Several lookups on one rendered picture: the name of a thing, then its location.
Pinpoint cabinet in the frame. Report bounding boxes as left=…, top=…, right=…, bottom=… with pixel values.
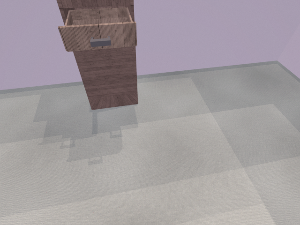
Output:
left=56, top=0, right=138, bottom=110

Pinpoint handle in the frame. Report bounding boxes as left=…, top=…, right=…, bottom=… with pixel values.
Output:
left=90, top=36, right=111, bottom=47

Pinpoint drawer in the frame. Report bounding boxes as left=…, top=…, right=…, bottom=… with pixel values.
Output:
left=58, top=7, right=137, bottom=52

